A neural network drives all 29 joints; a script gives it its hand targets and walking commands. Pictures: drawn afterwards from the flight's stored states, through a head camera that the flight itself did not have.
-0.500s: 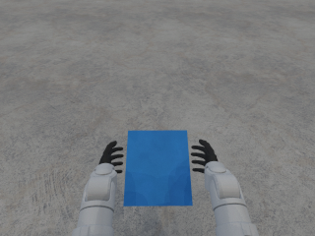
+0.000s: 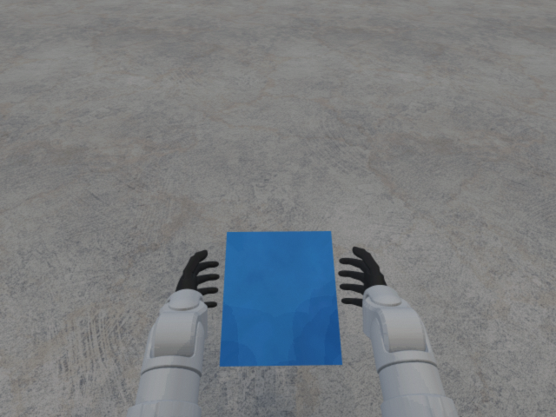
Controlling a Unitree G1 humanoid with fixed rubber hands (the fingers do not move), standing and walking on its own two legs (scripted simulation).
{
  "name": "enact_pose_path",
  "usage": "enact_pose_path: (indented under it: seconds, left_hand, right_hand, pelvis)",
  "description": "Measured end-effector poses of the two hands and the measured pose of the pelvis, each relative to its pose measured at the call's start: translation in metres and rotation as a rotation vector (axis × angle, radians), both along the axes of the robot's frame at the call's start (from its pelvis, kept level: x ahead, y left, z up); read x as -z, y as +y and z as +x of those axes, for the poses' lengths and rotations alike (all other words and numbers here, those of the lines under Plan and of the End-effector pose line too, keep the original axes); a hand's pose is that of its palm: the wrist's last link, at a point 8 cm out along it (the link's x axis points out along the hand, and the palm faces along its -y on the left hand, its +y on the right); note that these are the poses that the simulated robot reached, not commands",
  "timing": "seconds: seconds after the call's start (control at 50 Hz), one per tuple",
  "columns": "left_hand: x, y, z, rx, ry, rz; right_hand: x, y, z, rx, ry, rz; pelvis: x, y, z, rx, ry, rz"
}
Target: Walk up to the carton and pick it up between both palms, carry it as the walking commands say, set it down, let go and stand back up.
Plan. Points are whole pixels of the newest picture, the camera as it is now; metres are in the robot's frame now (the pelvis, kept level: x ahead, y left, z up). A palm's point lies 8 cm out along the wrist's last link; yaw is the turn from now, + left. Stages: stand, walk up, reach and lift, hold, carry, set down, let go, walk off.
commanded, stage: carry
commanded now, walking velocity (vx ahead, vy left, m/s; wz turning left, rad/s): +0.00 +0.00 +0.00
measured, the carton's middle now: (279, 300) +0.36 -0.01 -0.08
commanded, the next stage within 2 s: hold in 1.40 s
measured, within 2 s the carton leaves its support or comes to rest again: neither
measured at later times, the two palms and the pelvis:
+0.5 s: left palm (191, 283) +0.33 +0.13 +0.03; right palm (369, 279) +0.32 -0.15 +0.04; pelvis +0.03 +0.00 +0.00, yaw +0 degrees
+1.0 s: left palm (200, 285) +0.33 +0.11 +0.04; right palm (379, 281) +0.32 -0.16 +0.04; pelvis +0.03 -0.02 +0.00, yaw +0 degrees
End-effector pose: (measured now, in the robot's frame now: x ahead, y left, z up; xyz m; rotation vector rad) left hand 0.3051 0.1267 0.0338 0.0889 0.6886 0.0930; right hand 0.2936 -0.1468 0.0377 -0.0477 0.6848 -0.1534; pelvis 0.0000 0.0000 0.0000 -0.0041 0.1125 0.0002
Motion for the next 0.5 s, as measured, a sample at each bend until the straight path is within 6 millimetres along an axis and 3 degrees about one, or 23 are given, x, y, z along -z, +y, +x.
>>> enact_pose_path:
  seconds: [0.22,0.5]
  left_hand:
    - [0.001,0.004,0.018,0.001,0.006,0.003]
    - [0.0,-0.001,0.027,-0.004,0.005,0.001]
  right_hand:
    - [0.003,0.003,0.018,0.001,0.006,0.004]
    - [0.001,-0.001,0.028,-0.005,0.006,-0.001]
  pelvis:
    - [0.001,0.004,0.019,-0.003,-0.006,-0.003]
    - [0.0,-0.002,0.029,-0.001,-0.008,-0.006]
